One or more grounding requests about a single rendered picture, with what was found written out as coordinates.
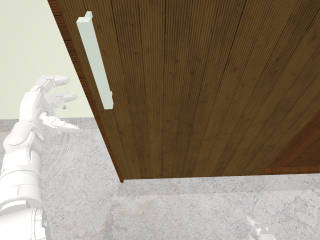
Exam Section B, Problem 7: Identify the left robot forearm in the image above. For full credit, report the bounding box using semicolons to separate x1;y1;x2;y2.
0;121;45;216

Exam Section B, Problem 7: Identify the left robot upper arm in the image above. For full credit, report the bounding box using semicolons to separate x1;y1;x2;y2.
0;207;51;240

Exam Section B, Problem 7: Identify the right robot hand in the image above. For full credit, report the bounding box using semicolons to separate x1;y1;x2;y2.
245;214;276;240

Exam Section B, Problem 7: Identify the wardrobe door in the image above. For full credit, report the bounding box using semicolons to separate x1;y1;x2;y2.
57;0;320;180
265;110;320;168

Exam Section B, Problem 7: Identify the left robot hand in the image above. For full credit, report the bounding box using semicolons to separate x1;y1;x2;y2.
19;75;81;135

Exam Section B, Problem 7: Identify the handle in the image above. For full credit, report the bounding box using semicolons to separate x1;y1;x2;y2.
76;11;114;109

